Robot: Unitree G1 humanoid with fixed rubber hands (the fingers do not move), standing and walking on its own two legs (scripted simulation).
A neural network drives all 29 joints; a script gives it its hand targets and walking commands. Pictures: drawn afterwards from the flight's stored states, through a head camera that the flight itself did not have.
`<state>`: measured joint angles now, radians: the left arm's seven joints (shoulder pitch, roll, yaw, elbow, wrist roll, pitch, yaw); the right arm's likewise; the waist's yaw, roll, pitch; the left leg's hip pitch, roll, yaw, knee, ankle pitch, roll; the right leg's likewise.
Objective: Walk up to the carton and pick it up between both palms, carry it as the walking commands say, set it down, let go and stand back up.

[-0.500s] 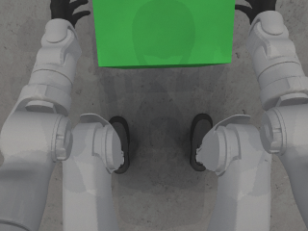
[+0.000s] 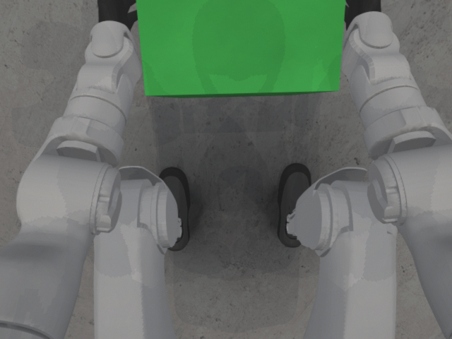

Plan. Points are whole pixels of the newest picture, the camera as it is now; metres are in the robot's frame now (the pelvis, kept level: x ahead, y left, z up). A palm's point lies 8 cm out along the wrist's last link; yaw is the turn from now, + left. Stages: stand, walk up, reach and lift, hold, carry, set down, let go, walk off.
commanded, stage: reach and lift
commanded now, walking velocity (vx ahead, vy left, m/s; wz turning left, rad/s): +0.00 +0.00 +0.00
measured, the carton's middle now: (237, 33) +0.52 +0.00 -0.26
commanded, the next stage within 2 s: none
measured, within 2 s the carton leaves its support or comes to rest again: leaves its support in 0.66 s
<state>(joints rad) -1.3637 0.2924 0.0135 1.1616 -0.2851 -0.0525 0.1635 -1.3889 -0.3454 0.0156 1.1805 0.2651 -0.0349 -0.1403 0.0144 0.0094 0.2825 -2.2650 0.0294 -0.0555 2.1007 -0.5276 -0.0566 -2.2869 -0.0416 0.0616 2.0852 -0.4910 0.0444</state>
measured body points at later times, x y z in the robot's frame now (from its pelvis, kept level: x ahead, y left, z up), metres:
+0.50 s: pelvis -0.01 +0.00 -0.02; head +0.35 -0.01 +0.25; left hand +0.54 +0.17 -0.19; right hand +0.55 -0.17 -0.19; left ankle +0.12 +0.14 -0.35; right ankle +0.13 -0.14 -0.35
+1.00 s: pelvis +0.00 +0.00 -0.01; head +0.33 -0.01 +0.30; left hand +0.54 +0.17 -0.14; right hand +0.55 -0.17 -0.13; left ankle +0.12 +0.14 -0.35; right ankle +0.13 -0.14 -0.35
